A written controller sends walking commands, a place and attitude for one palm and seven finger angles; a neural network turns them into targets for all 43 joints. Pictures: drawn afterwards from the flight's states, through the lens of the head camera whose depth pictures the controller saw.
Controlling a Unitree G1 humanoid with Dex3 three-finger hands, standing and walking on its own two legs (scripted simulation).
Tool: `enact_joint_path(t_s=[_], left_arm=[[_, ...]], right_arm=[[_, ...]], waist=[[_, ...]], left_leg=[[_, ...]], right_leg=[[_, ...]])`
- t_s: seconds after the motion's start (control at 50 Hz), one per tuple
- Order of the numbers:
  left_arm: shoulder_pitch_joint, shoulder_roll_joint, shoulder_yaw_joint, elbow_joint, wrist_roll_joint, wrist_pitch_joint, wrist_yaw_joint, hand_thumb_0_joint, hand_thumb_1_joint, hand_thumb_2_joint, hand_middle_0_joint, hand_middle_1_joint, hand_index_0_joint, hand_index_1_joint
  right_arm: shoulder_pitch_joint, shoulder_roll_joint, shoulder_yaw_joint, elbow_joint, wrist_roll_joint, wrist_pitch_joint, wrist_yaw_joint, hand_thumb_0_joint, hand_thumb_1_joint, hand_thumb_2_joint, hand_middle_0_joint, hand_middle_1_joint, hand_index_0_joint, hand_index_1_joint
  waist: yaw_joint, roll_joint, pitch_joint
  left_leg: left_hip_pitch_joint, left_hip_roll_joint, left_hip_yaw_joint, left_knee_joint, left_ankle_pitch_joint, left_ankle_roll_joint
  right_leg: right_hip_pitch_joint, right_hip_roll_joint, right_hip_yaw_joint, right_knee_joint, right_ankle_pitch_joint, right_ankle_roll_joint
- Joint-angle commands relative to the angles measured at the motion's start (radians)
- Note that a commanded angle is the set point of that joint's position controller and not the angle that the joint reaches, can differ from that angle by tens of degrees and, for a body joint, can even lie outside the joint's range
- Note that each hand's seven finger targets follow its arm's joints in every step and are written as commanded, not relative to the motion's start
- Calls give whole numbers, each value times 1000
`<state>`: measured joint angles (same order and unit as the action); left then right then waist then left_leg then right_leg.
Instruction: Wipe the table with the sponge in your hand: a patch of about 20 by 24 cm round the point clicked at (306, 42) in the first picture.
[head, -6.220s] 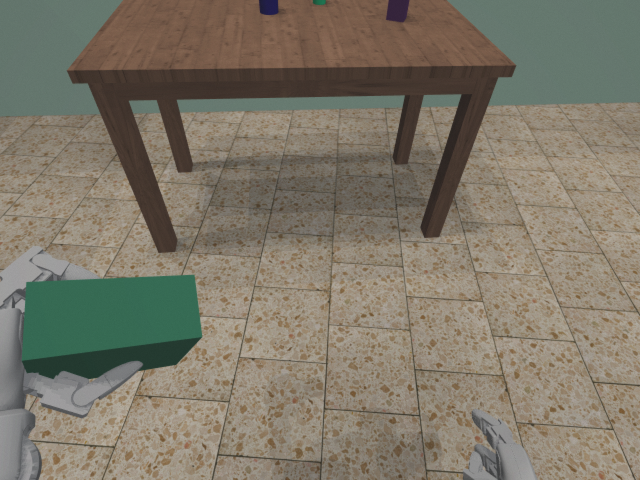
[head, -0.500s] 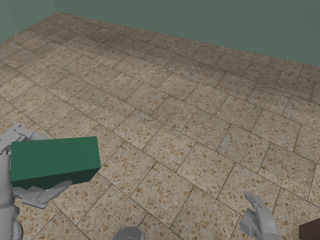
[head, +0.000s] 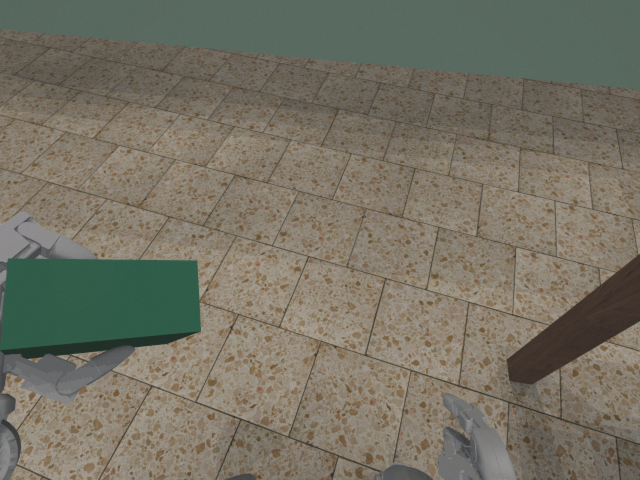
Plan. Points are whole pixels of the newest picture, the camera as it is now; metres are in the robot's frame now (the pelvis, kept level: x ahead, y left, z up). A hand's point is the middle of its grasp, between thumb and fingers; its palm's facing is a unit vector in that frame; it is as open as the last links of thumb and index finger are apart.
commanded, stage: turn to face it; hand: left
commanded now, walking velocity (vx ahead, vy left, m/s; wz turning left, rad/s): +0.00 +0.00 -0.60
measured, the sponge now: (132, 308) +0.24 +0.20 +0.14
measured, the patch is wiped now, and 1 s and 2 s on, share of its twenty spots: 0.00 0.00 0.00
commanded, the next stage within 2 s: none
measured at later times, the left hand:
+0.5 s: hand (259, 343) +0.20 +0.07 +0.18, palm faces +0.19 -0.84 -0.50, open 10.5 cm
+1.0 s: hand (531, 474) +0.14 -0.12 +0.18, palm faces -0.05 -0.85 -0.52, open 10.5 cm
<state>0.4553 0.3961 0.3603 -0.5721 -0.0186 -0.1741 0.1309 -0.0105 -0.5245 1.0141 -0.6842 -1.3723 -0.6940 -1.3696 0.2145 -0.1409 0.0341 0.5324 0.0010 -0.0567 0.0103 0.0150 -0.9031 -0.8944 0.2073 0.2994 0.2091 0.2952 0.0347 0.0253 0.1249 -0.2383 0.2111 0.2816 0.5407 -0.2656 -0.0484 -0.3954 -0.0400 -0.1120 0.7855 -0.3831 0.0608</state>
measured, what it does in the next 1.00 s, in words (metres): steps to the right, turning right: right foot, then left foot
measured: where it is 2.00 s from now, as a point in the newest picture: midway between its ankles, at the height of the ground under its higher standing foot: outside the picture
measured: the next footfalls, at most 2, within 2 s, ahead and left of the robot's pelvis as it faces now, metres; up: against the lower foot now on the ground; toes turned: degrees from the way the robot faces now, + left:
right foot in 0.08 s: +0.04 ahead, -0.12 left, +0.00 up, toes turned -10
left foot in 0.66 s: -0.04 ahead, -0.01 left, +0.00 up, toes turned -15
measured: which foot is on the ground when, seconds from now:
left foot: down 0.00-0.08, up 0.10-0.64, down 0.66-0.92, up 0.94-1.00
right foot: up 0.00-0.06, down 0.08-0.66, up 0.68-0.90, down 0.92-1.00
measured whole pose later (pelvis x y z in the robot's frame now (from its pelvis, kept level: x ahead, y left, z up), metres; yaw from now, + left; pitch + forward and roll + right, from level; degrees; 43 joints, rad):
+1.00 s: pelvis -0.19 -0.19 -0.03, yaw -32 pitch -2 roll +0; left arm 0.35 0.40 0.41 -0.51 -0.01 -0.23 0.13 -0.01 -0.53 1.01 -0.69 -1.37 -0.70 -1.37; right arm 0.18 -0.21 0.06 0.57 -0.02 -0.06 0.04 0.02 -0.91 -0.90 0.20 0.30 0.23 0.29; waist 0.03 0.07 0.17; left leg -0.42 0.17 0.04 1.07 -0.55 -0.10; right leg -0.42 -0.02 -0.03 0.76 -0.30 -0.01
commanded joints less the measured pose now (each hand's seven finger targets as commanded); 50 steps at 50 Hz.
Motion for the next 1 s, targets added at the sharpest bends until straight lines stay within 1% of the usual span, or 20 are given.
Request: enact_joint_path(t_s=[0.0, 0.04, 0.08, 0.1, 0.12, 0.2, 0.42, 0.48, 0.56, 0.6, 0.62, 0.64, 0.66, 0.7, 0.76, 0.86, 0.88, 0.9, 0.92, 0.98], left_arm=[[-18, 156, 131, -219, -19, -70, 20, 0, 100, 1300, -1200, -1600, -1200, -1600], [-9, 173, 147, -237, -15, -73, 22, 0, 100, 1300, -1200, -1600, -1200, -1600], [25, 264, 221, -230, -18, -76, 35, 0, 100, 1300, -1200, -1600, -1200, -1600], [45, 263, 254, -213, -38, -62, 43, 0, 100, 1300, -1200, -1600, -1200, -1600], [76, 250, 249, -226, -50, -56, 37, 0, 100, 1300, -1200, -1600, -1200, -1600], [167, 199, 269, -176, -57, -67, 45, 0, 100, 1300, -1200, -1600, -1200, -1600], [42, 170, 184, -133, -69, -99, 43, 0, 100, 1300, -1200, -1600, -1200, -1600], [-24, 170, 159, -158, -67, -102, 43, 0, 100, 1300, -1200, -1600, -1200, -1600], [-90, 174, 137, -143, -40, -84, 32, 0, 100, 1300, -1200, -1600, -1200, -1600], [-109, 151, 104, -111, -28, -82, 9, 0, 100, 1300, -1200, -1600, -1200, -1600], [-125, 148, 92, -120, -28, -92, -4, 0, 100, 1300, -1200, -1600, -1200, -1600], [-112, 147, 119, -139, -12, -99, 0, 0, 100, 1300, -1200, -1600, -1200, -1600], [-103, 171, 139, -148, 1, -100, -4, 0, 100, 1300, -1200, -1600, -1200, -1600], [-105, 221, 189, -231, -1, -116, -24, 0, 100, 1300, -1200, -1600, -1200, -1600], [-95, 189, 161, -320, -19, -103, -3, 0, 100, 1300, -1200, -1600, -1200, -1600], [-110, 152, 126, -138, -4, -87, 14, 0, 100, 1300, -1200, -1600, -1200, -1600], [-156, 171, 141, -111, -3, -89, 17, 0, 100, 1300, -1200, -1600, -1200, -1600], [-157, 239, 199, -77, 0, -93, 29, 0, 100, 1300, -1200, -1600, -1200, -1600], [-159, 290, 266, -65, -14, -99, 41, 0, 100, 1300, -1200, -1600, -1200, -1600], [-22, 252, 261, -105, -37, -94, 24, 0, 100, 1300, -1200, -1600, -1200, -1600]], right_arm=[[-49, -194, -93, -145, 14, -62, -8, 0, -900, -900, 200, 300, 200, 300], [-35, -188, -95, -141, 22, -61, -2, 0, -900, -900, 200, 300, 200, 300], [-80, -137, -72, -174, 20, -55, -14, 0, -900, -900, 200, 300, 200, 300], [-92, -144, -73, -161, 25, -51, -20, 0, -900, -900, 200, 300, 200, 300], [-90, -155, -86, -150, 27, -37, -17, 0, -900, -900, 200, 300, 200, 300], [-152, -122, -73, -104, 11, 36, -18, 0, -900, -900, 200, 300, 200, 300], [-165, -202, -114, -95, 12, 63, -11, 0, -900, -900, 200, 300, 200, 300], [-163, -209, -115, -82, 13, 57, -13, 0, -900, -900, 200, 300, 200, 300], [-164, -197, -113, -67, 12, 59, -16, 0, -900, -900, 200, 300, 200, 300], [-106, -179, -106, -56, 9, 62, -14, 0, -900, -900, 200, 300, 200, 300], [-123, -187, -99, -80, 0, 63, -17, 0, -900, -900, 200, 300, 200, 300], [-176, -173, -88, -146, -35, 57, -15, 0, -900, -900, 200, 300, 200, 300], [-172, -140, -78, -178, -30, 44, -15, 0, -900, -900, 200, 300, 200, 300], [-141, -179, -118, -170, 3, 46, 0, 0, -900, -900, 200, 300, 200, 300], [-133, -183, -98, -171, 22, 15, 6, 0, -900, -900, 200, 300, 200, 300], [-20, -216, -111, -141, 30, -47, -9, 0, -900, -900, 200, 300, 200, 300], [-17, -201, -107, -131, 33, -53, -10, 0, -900, -900, 200, 300, 200, 300], [-45, -171, -102, -137, 26, -55, -19, 0, -900, -900, 200, 300, 200, 300], [-112, -162, -90, -133, 15, -60, -31, 0, -900, -900, 200, 300, 200, 300], [-123, -160, -67, -130, 6, -5, -13, 0, -900, -900, 200, 300, 200, 300]], waist=[[-23, 267, -212], [-17, 162, -261], [-4, -295, -293], [-2, -322, -333], [-16, -291, -334], [-28, -89, -332], [-14, -104, -266], [-16, -129, -235], [-12, -197, -223], [-48, -106, -218], [-51, 161, -212], [2, 348, -200], [16, 255, -170], [20, 206, -225], [11, 218, -115], [-18, 113, -140], [-21, -29, -160], [-10, -330, -173], [6, -436, -203], [3, -198, -267]], left_leg=[[120, 178, -69, -61, 418, 57], [74, 131, -53, 132, 328, 28], [-308, -91, -86, 527, -405, -40], [-361, -108, -219, 677, -398, -51], [-358, -98, -286, 734, -325, -49], [-463, -120, -299, 867, -141, -70], [-408, -176, -331, 796, -99, -43], [-235, -215, -258, 564, -150, -40], [83, -278, -129, 62, -249, -9], [273, -225, -143, -220, -205, 60], [325, -44, -259, -348, -100, 122], [157, 260, -505, -322, 28, 226], [5, 352, -567, -309, 141, 252], [6, 268, -294, -230, 229, 211], [-48, 203, -216, -196, 179, 164], [-97, 88, -102, 107, 100, 31], [-102, 28, -84, 287, 27, 1], [-298, -100, -110, 521, -348, -38], [-343, -120, -221, 704, -422, -44], [-315, -99, -307, 756, -261, -42]], right_leg=[[96, 34, -58, -164, 51, 3], [238, 9, -26, -317, 253, -17], [452, -268, 412, -332, 1100, -171], [448, -311, 446, -308, 1219, -181], [425, -276, 410, -326, 1087, -141], [483, -199, 331, -311, 894, -169], [317, -129, 458, -501, 457, 2], [198, -68, 442, -609, 340, 99], [90, -7, 423, -684, 240, 114], [-39, 58, 387, -515, 236, 156], [-117, 135, 318, -181, 86, 147], [-159, 117, 248, 277, -93, 66], [-125, 52, 287, 486, -136, 8], [-164, 26, 267, 561, -105, -23], [-106, -24, 147, 246, -59, -6], [195, 64, -33, -204, 128, 11], [220, -18, 94, -313, 264, -33], [295, -200, 436, -385, 667, -143], [248, -323, 580, -399, 864, -210], [268, -236, 513, -354, 604, -227]])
